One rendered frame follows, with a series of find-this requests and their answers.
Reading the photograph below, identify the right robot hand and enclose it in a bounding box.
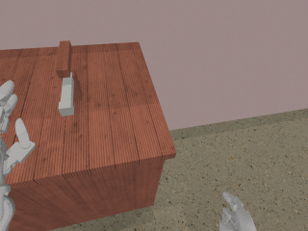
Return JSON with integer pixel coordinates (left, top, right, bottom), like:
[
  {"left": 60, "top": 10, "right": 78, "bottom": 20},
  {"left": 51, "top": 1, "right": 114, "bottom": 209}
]
[{"left": 219, "top": 191, "right": 257, "bottom": 231}]

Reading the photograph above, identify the left robot hand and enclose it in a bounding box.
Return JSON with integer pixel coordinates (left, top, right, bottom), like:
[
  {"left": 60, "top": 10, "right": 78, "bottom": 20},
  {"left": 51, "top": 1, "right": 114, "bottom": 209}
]
[{"left": 0, "top": 80, "right": 36, "bottom": 184}]

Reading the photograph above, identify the tap lever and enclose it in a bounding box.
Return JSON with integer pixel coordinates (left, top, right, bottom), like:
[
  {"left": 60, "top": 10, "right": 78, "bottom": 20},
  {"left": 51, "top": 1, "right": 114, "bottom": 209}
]
[{"left": 58, "top": 72, "right": 74, "bottom": 116}]

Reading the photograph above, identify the robot left forearm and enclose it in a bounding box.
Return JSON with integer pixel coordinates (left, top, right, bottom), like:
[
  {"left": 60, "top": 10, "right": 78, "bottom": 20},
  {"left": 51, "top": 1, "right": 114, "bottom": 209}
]
[{"left": 0, "top": 183, "right": 15, "bottom": 231}]

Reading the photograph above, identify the counter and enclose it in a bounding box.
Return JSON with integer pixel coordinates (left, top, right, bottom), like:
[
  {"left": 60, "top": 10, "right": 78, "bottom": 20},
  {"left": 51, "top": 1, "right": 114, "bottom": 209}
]
[{"left": 0, "top": 40, "right": 177, "bottom": 231}]

